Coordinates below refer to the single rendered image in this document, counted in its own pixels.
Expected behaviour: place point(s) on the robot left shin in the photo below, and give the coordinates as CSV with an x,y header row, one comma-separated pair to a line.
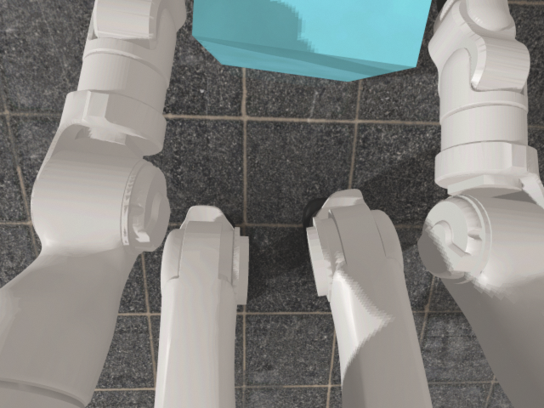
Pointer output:
x,y
171,257

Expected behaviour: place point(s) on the left robot upper arm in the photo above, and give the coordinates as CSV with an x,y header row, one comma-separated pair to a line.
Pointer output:
x,y
94,214

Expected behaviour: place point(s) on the left robot forearm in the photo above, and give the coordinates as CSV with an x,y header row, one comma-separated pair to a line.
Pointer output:
x,y
126,69

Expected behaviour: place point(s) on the carton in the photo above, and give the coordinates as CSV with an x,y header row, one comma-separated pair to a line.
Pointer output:
x,y
343,40

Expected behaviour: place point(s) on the right robot upper arm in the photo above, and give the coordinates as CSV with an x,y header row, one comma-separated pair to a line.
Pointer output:
x,y
489,253

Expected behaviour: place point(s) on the robot shin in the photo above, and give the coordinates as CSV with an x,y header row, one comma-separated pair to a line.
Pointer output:
x,y
386,229
171,257

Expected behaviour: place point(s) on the robot right shin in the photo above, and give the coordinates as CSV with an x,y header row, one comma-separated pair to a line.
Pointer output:
x,y
386,229

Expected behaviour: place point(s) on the right robot forearm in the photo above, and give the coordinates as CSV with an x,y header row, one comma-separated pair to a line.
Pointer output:
x,y
483,107

